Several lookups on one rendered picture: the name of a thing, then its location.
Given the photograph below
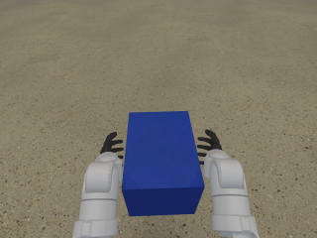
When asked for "robot left forearm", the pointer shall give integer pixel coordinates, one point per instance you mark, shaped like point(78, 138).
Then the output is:
point(97, 214)

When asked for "robot left hand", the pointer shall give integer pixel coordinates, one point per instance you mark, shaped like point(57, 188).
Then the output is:
point(107, 146)

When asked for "robot right forearm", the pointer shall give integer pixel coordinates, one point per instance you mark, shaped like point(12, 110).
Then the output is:
point(231, 210)

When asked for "carton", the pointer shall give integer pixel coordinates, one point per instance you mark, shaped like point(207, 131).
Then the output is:
point(162, 173)

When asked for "robot right hand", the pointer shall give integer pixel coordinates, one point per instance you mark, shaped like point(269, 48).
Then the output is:
point(214, 144)

